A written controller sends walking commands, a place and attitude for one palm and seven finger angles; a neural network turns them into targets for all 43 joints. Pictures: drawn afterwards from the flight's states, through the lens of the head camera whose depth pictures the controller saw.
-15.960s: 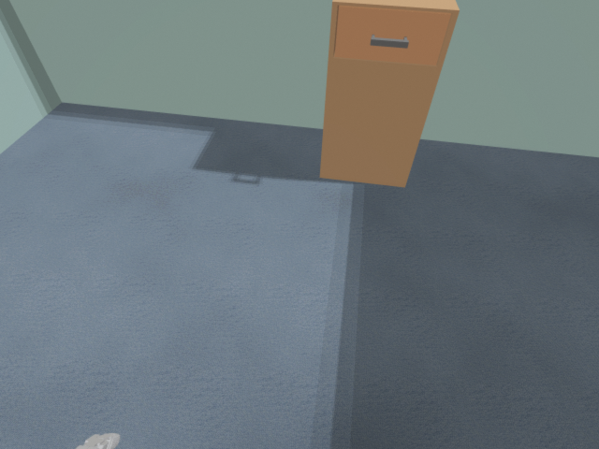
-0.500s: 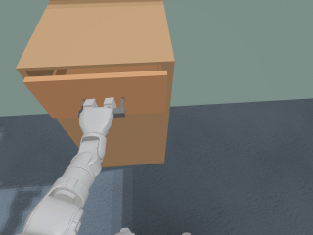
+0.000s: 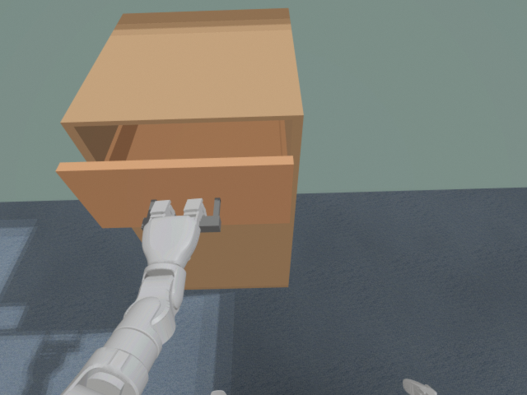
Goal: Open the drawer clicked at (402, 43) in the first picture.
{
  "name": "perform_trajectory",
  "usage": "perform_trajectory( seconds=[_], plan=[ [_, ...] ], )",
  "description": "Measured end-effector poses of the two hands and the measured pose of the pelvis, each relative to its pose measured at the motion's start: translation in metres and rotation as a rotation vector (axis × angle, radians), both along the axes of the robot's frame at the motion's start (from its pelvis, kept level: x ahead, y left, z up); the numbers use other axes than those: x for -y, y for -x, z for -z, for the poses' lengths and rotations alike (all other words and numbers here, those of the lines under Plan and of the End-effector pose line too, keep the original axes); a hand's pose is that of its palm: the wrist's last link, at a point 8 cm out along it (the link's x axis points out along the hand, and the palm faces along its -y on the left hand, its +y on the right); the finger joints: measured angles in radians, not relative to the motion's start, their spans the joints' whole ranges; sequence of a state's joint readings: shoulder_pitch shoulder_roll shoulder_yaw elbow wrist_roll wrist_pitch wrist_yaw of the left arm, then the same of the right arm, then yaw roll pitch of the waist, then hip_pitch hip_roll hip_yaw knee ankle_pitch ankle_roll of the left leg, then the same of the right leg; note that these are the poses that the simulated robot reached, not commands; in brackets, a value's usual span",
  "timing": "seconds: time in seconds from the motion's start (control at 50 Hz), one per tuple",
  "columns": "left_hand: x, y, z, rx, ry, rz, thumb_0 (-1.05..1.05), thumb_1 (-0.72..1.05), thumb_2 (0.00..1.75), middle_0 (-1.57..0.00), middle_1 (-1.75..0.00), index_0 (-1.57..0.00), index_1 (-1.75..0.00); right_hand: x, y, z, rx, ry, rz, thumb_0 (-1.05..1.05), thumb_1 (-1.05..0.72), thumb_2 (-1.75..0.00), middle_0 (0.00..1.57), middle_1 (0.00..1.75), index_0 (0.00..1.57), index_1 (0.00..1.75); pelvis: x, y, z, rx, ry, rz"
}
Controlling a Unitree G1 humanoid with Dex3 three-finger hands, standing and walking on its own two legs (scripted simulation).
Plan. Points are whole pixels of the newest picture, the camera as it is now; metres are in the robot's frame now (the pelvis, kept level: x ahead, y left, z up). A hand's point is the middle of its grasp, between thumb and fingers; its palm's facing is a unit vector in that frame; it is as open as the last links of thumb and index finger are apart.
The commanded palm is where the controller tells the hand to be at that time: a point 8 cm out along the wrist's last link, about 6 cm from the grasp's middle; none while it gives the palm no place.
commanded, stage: pull the drawer open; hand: left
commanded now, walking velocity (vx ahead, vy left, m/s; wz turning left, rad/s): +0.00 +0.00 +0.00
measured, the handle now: (183, 214) +0.42 +0.16 -0.01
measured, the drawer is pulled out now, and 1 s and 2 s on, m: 0.11 0.21 0.30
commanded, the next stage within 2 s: open the thumb to release the handle in 1.90 s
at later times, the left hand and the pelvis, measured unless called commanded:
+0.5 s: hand (178, 283) +0.30 +0.15 -0.03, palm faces +0.00 -0.10 -1.00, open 6.0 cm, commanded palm +0.27 +0.15 +0.02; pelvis -0.01 -0.01 +0.00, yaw +1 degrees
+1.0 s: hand (174, 311) +0.26 +0.15 -0.03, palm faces +0.00 -0.13 -0.99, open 6.0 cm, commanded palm +0.22 +0.16 +0.02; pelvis -0.01 -0.01 +0.00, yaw +1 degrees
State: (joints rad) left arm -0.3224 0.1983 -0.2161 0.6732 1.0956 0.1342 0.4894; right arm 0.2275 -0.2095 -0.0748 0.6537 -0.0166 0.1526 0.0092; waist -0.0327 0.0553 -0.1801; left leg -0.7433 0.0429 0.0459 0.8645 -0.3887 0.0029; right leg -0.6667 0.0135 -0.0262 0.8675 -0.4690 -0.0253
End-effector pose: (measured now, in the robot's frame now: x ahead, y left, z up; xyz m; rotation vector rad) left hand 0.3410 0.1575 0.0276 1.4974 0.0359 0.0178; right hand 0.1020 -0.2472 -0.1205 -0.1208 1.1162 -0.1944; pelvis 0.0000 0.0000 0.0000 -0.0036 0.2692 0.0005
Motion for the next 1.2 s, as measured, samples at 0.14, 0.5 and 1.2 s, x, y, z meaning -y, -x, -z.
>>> perform_trajectory(
  seconds=[0.14, 0.5, 1.2],
  plan=[
    [0.001, 0.017, 0.000, 0.003, 0.000, -0.011, 0.01, 0.71, 0.83, -0.29, -1.33, -0.34, -1.29, 0.001, -0.008, 0.000, 0.025, -0.005, -0.022, 0.01, -0.91, -0.90, 0.20, 0.30, 0.20, 0.30, 0.004, 0.003, 0.000, 0.016, -0.004, -0.006],
    [0.002, 0.060, 0.000, 0.008, 0.023, -0.016, 0.02, 0.71, 0.82, -0.28, -1.33, -0.35, -1.28, 0.004, -0.030, -0.008, 0.108, -0.009, -0.068, 0.01, -0.91, -0.90, 0.20, 0.30, 0.20, 0.30, 0.011, 0.007, 0.000, 0.046, -0.013, -0.007],
    [0.004, 0.128, 0.000, 0.016, 0.060, -0.034, 0.03, 0.70, 0.81, -0.26, -1.34, -0.37, -1.27, -0.012, -0.073, -0.016, 0.230, -0.052, -0.165, 0.01, -0.91, -0.90, 0.20, 0.30, 0.20, 0.30, 0.015, 0.006, 0.006, 0.065, -0.022, -0.005]
  ],
)
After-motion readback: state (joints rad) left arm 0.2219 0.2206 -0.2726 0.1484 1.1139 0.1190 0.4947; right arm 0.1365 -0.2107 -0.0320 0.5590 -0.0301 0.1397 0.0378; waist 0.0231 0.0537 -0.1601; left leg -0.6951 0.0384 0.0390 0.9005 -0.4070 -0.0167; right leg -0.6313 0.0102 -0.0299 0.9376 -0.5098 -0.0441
